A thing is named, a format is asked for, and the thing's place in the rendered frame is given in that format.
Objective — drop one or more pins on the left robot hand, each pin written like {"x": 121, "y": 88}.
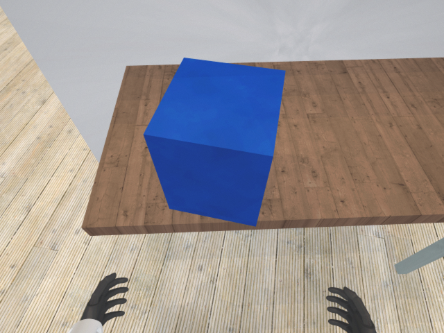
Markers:
{"x": 99, "y": 304}

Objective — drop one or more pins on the carton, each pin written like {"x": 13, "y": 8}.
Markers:
{"x": 212, "y": 138}

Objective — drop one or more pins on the right robot hand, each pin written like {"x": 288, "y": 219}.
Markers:
{"x": 356, "y": 315}

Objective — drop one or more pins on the left robot forearm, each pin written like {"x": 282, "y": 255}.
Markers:
{"x": 87, "y": 326}

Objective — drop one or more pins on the table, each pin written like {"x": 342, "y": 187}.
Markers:
{"x": 359, "y": 142}

